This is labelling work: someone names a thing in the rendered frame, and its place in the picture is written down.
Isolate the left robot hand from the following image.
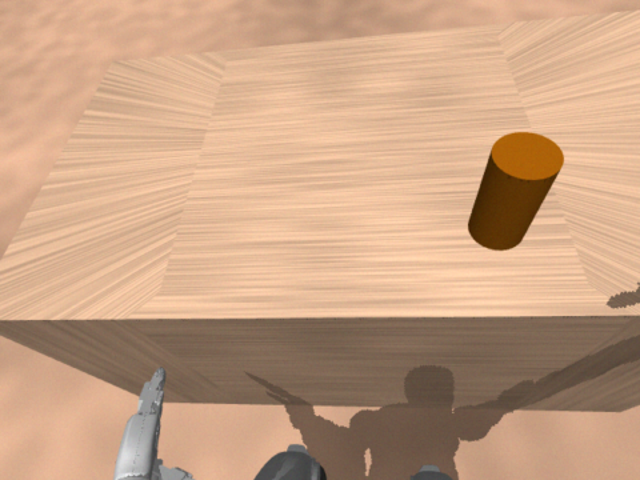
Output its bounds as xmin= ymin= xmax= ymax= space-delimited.
xmin=113 ymin=367 xmax=195 ymax=480

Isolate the can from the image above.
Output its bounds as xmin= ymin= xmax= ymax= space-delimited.
xmin=468 ymin=132 xmax=564 ymax=250

